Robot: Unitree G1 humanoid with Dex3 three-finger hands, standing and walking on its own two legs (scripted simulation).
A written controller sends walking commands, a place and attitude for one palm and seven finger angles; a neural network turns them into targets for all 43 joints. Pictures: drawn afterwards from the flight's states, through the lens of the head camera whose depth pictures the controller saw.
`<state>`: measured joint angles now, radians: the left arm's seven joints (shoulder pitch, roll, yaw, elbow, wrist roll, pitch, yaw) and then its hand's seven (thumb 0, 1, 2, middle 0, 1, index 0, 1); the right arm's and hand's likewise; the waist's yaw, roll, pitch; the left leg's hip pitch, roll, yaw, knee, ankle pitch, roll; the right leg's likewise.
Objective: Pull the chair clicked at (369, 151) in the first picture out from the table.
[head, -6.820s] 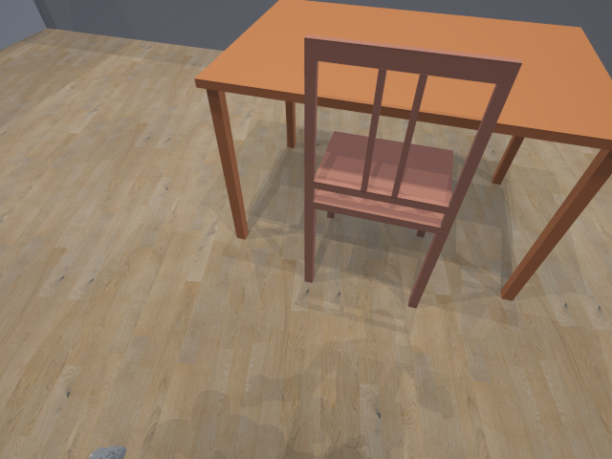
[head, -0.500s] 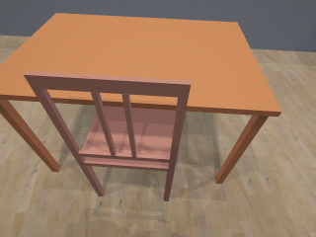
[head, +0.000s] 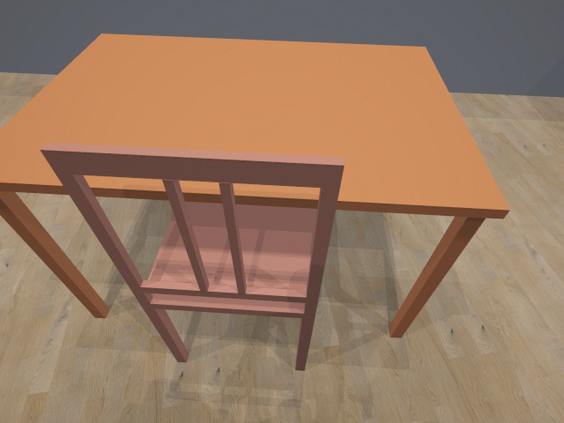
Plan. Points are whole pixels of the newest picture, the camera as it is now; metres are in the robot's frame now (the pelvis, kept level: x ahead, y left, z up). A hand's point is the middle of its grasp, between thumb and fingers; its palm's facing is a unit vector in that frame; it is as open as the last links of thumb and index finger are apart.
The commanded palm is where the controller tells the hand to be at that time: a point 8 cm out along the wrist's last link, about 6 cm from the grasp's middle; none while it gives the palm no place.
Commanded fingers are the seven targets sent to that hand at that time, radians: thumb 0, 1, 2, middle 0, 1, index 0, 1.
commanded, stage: look again from close up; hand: left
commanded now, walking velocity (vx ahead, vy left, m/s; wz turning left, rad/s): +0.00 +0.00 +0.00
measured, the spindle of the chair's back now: (190, 242) +0.44 +0.21 -0.07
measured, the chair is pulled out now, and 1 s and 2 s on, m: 0.00 0.00 0.00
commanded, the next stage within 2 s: raise the hand toward the chair's back in 1.56 s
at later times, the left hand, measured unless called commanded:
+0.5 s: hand out of the picture -0.04 +0.15 -0.17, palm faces +0.05 -0.98 -0.18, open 7.3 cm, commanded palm none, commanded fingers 0.00 0.90 0.90 -0.20 -0.30 -0.20 -0.30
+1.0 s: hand out of the picture -0.06 +0.14 -0.17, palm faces +0.06 -0.98 -0.17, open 7.3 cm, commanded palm none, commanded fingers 0.00 0.90 0.90 -0.20 -0.30 -0.20 -0.30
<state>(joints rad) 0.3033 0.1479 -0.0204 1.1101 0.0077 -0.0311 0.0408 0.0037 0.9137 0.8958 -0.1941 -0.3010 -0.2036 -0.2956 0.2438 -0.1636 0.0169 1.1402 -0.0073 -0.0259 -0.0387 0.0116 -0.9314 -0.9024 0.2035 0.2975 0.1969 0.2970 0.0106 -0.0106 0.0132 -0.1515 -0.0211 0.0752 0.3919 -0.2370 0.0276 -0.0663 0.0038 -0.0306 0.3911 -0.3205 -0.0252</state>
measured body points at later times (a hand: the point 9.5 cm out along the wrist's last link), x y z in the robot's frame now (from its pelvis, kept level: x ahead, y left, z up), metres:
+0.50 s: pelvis -0.01 -0.01 +0.00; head -0.01 -0.01 +0.45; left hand -0.04 +0.20 -0.16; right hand -0.01 -0.22 -0.16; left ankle -0.02 +0.10 -0.74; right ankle -0.07 -0.10 -0.74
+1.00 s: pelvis -0.02 -0.02 +0.00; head -0.02 -0.02 +0.45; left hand -0.06 +0.19 -0.16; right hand -0.03 -0.23 -0.16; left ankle -0.02 +0.10 -0.74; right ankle -0.07 -0.10 -0.74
